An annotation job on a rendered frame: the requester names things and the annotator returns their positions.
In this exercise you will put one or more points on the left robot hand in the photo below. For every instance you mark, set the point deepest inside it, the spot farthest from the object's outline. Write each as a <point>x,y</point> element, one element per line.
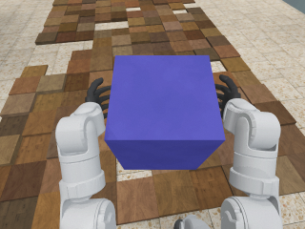
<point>93,94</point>

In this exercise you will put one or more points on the left robot forearm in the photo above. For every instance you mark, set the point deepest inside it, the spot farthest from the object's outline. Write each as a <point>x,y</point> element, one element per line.
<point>78,152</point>

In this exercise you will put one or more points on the carton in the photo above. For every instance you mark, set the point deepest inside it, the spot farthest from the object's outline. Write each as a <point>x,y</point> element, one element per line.
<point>163,112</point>

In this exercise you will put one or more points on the right robot forearm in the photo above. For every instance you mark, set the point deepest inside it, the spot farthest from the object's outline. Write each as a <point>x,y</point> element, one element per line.
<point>256,138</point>

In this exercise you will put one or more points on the robot right thigh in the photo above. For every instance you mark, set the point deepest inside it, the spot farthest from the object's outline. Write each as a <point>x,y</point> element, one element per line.
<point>193,223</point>

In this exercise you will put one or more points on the left robot upper arm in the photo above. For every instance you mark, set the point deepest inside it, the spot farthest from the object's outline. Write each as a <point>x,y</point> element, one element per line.
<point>94,213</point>

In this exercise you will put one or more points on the right robot hand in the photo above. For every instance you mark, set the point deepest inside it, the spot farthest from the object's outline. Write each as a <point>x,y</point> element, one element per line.
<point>230,92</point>

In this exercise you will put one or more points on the right robot upper arm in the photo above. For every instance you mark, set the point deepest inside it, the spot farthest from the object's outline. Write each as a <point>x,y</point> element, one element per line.
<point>249,213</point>

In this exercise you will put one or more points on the robot right foot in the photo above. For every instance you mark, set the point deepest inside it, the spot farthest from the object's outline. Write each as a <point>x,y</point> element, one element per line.
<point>177,223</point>

